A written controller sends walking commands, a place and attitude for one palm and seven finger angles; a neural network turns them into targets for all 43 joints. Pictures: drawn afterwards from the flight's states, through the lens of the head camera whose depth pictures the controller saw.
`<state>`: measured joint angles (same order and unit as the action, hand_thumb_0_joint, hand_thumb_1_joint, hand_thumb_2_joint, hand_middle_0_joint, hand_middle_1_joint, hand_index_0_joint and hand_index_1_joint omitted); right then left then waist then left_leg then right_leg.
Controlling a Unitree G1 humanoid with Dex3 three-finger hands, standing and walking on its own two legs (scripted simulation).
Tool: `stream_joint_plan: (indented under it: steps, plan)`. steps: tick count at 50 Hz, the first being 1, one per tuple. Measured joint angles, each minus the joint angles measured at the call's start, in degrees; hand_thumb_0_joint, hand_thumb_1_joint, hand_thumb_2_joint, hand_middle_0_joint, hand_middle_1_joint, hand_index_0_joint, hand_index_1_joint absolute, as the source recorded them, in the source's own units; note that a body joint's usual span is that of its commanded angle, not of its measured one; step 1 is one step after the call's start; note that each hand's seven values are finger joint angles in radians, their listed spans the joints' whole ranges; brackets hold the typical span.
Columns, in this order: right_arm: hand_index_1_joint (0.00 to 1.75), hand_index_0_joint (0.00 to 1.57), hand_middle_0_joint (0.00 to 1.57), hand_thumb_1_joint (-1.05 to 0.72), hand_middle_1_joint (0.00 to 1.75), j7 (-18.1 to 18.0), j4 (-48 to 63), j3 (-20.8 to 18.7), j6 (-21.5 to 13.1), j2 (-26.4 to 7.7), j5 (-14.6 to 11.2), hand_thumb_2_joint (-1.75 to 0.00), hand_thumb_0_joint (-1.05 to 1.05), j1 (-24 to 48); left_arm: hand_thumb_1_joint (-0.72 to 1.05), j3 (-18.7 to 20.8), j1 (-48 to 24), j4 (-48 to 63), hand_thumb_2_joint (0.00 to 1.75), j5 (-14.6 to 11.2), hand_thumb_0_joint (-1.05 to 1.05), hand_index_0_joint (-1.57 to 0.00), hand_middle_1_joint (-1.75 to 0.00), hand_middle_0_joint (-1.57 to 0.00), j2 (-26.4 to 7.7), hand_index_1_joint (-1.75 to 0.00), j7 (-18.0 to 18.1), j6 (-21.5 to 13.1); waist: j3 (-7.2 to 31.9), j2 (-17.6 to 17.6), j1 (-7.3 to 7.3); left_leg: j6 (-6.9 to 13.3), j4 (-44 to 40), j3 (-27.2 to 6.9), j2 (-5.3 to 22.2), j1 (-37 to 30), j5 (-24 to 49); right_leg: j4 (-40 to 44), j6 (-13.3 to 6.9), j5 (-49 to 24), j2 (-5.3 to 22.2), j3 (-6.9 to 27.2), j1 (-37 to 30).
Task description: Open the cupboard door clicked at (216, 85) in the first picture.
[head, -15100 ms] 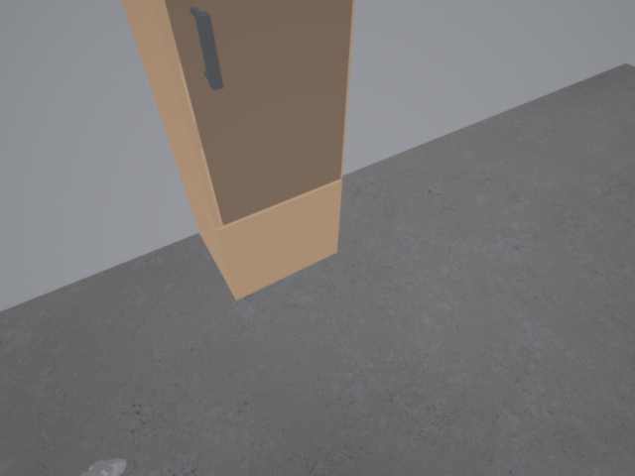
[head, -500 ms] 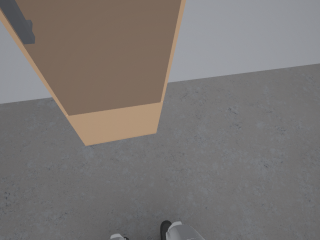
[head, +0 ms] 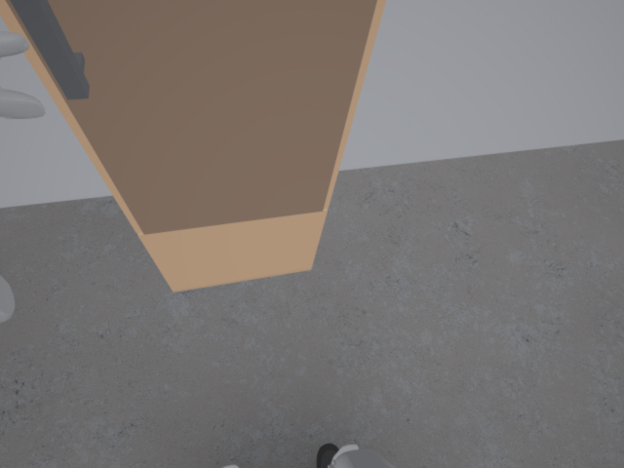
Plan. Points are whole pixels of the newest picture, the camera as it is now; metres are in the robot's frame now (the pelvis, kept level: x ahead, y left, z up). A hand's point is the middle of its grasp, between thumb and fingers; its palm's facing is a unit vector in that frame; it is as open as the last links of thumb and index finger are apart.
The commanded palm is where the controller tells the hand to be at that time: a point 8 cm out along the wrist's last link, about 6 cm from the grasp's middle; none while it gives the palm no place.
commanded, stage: slide the fingers in behind the handle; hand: left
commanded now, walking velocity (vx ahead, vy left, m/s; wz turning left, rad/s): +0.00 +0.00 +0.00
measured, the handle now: (51, 25) +0.58 +0.23 +0.18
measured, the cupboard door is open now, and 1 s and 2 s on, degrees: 0 0 0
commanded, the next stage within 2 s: close the thumb around the handle in 1.28 s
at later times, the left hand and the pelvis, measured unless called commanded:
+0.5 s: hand (20, 64) +0.52 +0.24 +0.18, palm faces +0.08 -1.00 +0.01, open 14.0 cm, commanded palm +0.50 +0.28 +0.17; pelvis -0.01 -0.01 +0.00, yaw +1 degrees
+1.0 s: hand (73, 53) +0.53 +0.20 +0.18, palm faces +0.08 -1.00 -0.01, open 14.0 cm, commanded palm +0.50 +0.24 +0.17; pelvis -0.01 -0.01 +0.00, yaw +0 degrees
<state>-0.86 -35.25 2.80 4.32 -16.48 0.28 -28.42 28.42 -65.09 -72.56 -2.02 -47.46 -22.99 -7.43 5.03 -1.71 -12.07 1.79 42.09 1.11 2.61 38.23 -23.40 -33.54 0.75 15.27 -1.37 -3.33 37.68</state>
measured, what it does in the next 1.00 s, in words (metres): stands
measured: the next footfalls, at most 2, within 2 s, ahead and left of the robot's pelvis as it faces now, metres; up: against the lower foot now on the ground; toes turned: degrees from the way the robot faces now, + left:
none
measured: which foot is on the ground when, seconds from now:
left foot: down 0.00-1.00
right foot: down 0.00-1.00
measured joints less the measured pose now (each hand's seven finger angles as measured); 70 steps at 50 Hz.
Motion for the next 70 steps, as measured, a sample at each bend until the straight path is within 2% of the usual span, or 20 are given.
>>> stream_joint_plan:
  steps: [6, 16, 27, 34, 42, 50, 54, 70]
  plan:
    - [0.3, 0.2, 0.21, -0.9, 0.3, 0.6, 0.3, 0.0, 0.0, 0.4, -0.1, -0.9, 0.0, 1.1, -0.5, -0.1, 2.0, 1.6, 0.3, -0.9, -0.01, -0.3, -1.2, -0.3, 3.0, -1.2, 1.6, 0.2, 0.5, -0.4, 0.86, 0.0, -0.4, 0.1, 0.0, -1.6, -0.2, 0.0, -0.1, 0.4, -0.1, 0.1, -1.3]
    - [0.3, 0.2, 0.21, -0.9, 0.3, 0.1, 0.2, 0.0, -0.7, 0.2, -0.3, -0.9, 0.0, 2.6, -0.5, -1.3, 1.1, -0.5, 0.3, -0.5, -0.01, -0.3, -1.2, -0.3, 3.8, -1.2, 3.1, -1.2, -0.2, -0.3, 1.18, -0.3, -0.6, -0.2, -0.1, -2.3, 0.2, -0.6, -0.4, 0.5, 0.1, -0.1, -1.8]
    - [0.3, 0.2, 0.2, -0.9, 0.3, -0.5, -0.9, -0.3, -1.5, -0.7, -0.3, -0.9, 0.0, 1.5, -0.5, -2.3, -0.8, -2.2, 0.3, -0.4, -0.01, -0.3, -1.2, -0.3, 4.3, -1.2, 4.2, -1.6, -0.8, 0.0, 0.54, -0.4, -0.7, -0.3, -0.2, -2.0, 1.1, -0.6, -0.6, -0.1, 0.2, -0.3, -1.5]
    - [0.3, 0.2, 0.2, -0.9, 0.3, -0.3, -2.0, -0.5, -2.1, -0.6, 0.0, -0.9, 0.01, 0.3, -0.5, -3.0, -1.4, -1.6, 0.3, -0.6, -0.01, -0.3, -1.2, -0.3, 6.6, -1.2, 5.9, -2.2, -0.7, -0.1, 0.42, -0.5, -1.0, -0.2, -0.3, -2.1, 1.4, -0.4, -0.6, -0.5, 0.3, -0.1, -1.5]
    - [0.3, 0.2, 0.2, -0.9, 0.3, 0.2, -2.0, -0.4, -2.8, 0.0, 0.3, -0.9, 0.01, 0.0, -0.5, -3.2, -1.9, -2.3, 0.3, 0.6, -0.01, -0.3, -1.2, -0.3, 8.1, -1.2, 9.0, -2.2, -1.0, -0.6, -0.01, -0.4, -1.4, 0.3, -0.4, -2.5, 1.6, -0.5, -0.5, -0.6, 0.3, 0.4, -1.5]
    - [0.3, 0.2, 0.2, -0.9, 0.3, 0.7, -2.2, -0.6, -3.2, 0.5, 0.5, -0.9, 0.01, -0.1, -0.5, -3.0, -1.4, -1.6, 0.3, 0.9, -0.01, -0.3, -1.2, -0.3, 9.7, -1.2, 10.6, -3.1, -0.6, -0.9, 0.29, -0.5, -1.7, 0.7, -0.3, -2.9, 1.7, -0.7, -0.6, -0.5, 0.3, 0.8, -1.5]
    - [0.3, 0.2, 0.21, -0.9, 0.3, 0.7, -2.1, -0.6, -3.2, 0.4, 0.5, -0.9, 0.01, 0.1, -0.5, -2.4, -1.1, -1.7, 0.3, 1.2, -0.01, -0.3, -1.2, -0.3, 9.9, -1.2, 11.1, -2.9, -0.5, -0.9, 0.39, -0.5, -1.9, 0.8, -0.2, -3.2, 1.7, -0.7, -0.7, -0.5, 0.2, 0.9, -1.8]
    - [0.3, 0.2, 0.2, -0.9, 0.3, 0.3, -2.5, -1.2, -4.0, -0.5, 0.4, -0.9, 0.01, 1.1, -0.5, -4.6, -2.1, -2.4, 0.3, 0.5, -0.01, -0.29, -1.2, -0.3, 10.3, -1.2, 11.5, -3.4, -1.0, -0.7, 0.92, -0.9, -2.0, -0.1, -0.4, -3.2, 2.1, -0.9, -1.1, -0.4, 0.3, 0.0, -1.9]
